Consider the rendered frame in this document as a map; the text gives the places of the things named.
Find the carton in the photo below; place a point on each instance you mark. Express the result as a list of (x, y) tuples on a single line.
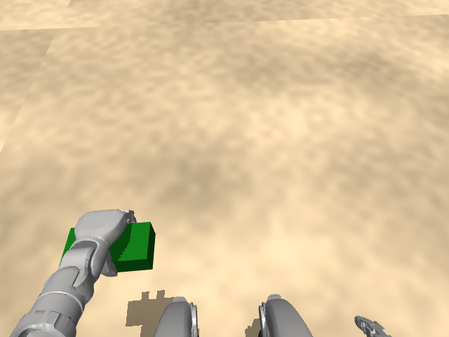
[(132, 251)]

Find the right robot hand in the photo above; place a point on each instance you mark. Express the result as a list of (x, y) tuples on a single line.
[(370, 328)]

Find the left robot hand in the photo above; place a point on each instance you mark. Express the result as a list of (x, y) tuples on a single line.
[(107, 225)]

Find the left robot arm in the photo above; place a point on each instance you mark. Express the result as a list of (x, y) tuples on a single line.
[(60, 305)]

